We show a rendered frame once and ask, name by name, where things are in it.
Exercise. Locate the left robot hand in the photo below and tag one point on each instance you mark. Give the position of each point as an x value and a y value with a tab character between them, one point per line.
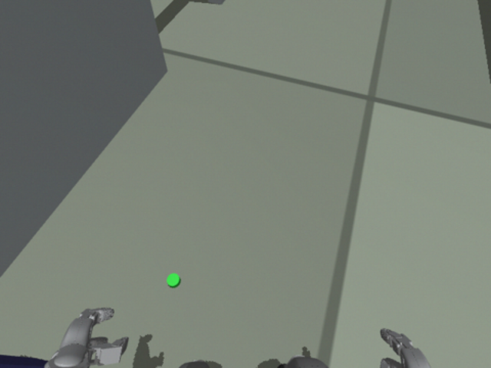
80	330

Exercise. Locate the right robot hand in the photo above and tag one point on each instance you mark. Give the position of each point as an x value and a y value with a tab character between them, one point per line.
402	346

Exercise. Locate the left robot arm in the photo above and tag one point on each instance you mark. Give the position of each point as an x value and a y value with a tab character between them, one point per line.
70	356

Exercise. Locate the tin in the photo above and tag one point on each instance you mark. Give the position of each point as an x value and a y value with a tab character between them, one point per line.
173	280

